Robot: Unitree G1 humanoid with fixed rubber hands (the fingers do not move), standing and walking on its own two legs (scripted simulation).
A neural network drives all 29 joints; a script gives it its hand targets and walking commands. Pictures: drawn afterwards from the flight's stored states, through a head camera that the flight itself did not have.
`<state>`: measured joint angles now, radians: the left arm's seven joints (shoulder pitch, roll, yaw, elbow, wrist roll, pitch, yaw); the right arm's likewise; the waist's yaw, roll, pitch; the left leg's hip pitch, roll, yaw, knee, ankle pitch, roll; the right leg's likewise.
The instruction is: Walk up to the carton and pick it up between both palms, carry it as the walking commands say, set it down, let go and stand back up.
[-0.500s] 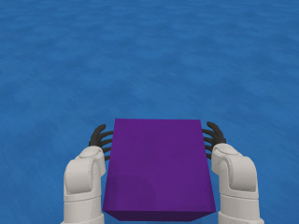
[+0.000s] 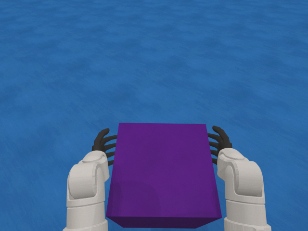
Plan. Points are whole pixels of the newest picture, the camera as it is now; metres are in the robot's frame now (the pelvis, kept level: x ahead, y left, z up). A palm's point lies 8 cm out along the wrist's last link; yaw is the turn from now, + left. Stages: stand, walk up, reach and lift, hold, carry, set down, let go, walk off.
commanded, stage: carry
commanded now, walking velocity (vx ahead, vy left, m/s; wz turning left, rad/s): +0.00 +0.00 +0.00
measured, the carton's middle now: (160, 180) +0.25 +0.00 +0.00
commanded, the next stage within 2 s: none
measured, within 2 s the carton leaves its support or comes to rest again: neither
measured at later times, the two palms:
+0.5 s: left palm (101, 156) +0.28 +0.15 +0.08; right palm (222, 153) +0.28 -0.15 +0.09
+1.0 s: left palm (102, 156) +0.28 +0.15 +0.08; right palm (221, 153) +0.28 -0.15 +0.08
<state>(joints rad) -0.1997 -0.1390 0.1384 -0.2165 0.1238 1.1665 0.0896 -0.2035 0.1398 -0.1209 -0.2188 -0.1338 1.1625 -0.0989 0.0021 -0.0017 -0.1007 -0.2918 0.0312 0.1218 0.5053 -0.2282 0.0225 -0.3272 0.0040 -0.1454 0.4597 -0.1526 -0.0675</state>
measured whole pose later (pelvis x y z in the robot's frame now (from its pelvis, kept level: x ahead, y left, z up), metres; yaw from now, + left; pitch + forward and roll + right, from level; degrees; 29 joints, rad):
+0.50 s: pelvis +0.01 +0.00 +0.00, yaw +0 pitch +1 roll +0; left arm -0.20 -0.14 0.14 -0.18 0.13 1.12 0.08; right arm -0.20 0.14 -0.12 -0.18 -0.14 1.12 -0.09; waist 0.00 0.00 -0.10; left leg -0.29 0.03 0.12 0.51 -0.24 0.02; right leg -0.32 0.00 -0.15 0.47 -0.17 -0.07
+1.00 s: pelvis +0.01 +0.00 +0.00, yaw +0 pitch +1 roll +0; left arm -0.19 -0.14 0.14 -0.15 0.13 1.08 0.08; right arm -0.20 0.14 -0.12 -0.15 -0.14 1.08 -0.09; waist 0.00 0.00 -0.10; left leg -0.29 0.03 0.12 0.52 -0.24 0.02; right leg -0.33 0.00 -0.15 0.47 -0.17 -0.07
